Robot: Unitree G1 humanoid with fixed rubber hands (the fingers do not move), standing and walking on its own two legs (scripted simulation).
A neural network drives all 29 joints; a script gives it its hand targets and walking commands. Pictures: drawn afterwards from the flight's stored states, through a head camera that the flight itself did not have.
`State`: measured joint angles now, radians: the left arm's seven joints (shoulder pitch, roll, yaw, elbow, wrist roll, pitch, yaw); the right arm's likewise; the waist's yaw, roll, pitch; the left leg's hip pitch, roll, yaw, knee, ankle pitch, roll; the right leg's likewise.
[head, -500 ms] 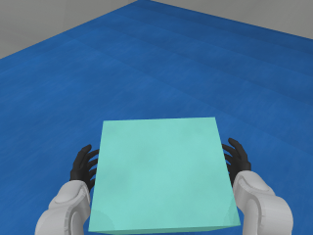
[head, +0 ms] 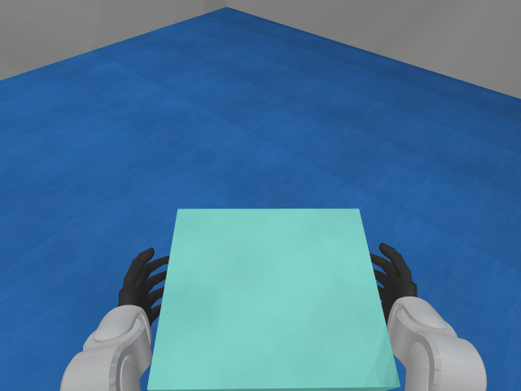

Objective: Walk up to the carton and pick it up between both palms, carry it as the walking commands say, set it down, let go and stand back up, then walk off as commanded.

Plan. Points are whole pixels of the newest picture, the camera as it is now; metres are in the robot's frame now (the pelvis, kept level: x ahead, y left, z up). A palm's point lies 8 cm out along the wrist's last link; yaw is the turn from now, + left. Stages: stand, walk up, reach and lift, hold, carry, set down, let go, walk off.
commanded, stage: carry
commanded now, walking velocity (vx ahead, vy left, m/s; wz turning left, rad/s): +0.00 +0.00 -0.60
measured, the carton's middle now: (267, 313) +0.24 +0.00 +0.02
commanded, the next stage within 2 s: none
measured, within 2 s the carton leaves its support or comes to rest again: neither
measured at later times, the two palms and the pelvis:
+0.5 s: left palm (191, 342) +0.18 +0.09 +0.08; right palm out of the picture +0.12 -0.23 +0.07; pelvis -0.06 -0.02 -0.01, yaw -10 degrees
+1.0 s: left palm (161, 352) +0.17 +0.13 +0.08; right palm out of the picture +0.11 -0.20 +0.09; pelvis -0.08 +0.01 +0.00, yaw -12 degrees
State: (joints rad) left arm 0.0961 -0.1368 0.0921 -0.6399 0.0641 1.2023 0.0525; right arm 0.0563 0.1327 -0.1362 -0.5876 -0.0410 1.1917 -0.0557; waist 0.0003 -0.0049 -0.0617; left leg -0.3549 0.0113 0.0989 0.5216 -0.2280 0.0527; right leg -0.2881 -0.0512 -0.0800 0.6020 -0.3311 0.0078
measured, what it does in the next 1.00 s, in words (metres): steps on the spot: right foot, then right foot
